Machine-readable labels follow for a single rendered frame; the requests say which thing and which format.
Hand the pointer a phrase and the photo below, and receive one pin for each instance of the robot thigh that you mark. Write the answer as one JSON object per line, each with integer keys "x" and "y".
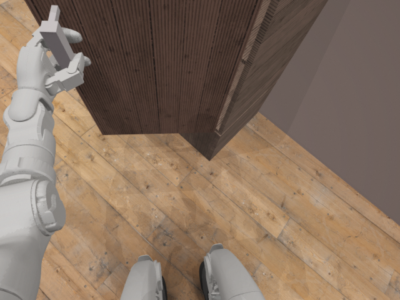
{"x": 233, "y": 280}
{"x": 143, "y": 281}

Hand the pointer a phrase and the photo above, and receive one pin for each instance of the robot left thigh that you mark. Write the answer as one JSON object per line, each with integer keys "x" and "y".
{"x": 143, "y": 281}

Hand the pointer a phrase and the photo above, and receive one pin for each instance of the robot right thigh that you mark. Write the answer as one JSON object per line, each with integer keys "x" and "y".
{"x": 233, "y": 280}

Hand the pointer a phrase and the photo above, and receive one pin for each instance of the left robot upper arm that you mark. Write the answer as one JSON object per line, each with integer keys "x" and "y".
{"x": 30, "y": 213}

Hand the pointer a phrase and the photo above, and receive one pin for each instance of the handle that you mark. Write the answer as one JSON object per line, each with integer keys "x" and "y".
{"x": 55, "y": 38}

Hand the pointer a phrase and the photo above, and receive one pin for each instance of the robot left forearm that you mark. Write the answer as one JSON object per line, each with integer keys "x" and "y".
{"x": 31, "y": 147}

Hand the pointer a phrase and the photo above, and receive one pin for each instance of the cupboard door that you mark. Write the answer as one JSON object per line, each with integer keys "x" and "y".
{"x": 157, "y": 66}

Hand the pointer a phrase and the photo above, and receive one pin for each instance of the robot left hand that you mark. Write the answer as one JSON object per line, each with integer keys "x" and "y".
{"x": 36, "y": 71}

